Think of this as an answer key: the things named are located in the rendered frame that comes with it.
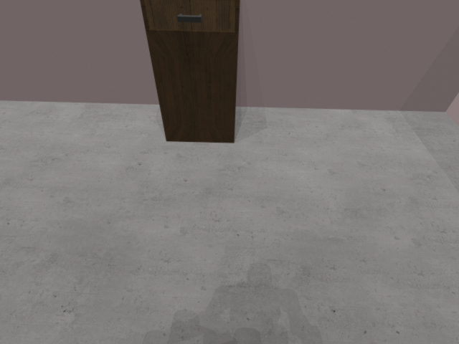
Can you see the cabinet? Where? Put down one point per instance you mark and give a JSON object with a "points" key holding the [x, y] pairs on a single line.
{"points": [[195, 73]]}

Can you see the drawer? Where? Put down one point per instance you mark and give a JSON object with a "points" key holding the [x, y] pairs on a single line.
{"points": [[217, 15]]}

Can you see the handle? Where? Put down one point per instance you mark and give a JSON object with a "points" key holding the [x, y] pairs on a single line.
{"points": [[189, 18]]}

